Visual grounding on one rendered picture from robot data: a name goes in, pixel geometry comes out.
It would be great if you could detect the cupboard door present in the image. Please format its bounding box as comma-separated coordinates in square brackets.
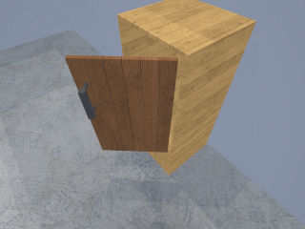
[65, 55, 178, 153]

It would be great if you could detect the handle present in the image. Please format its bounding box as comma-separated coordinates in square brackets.
[78, 82, 96, 119]

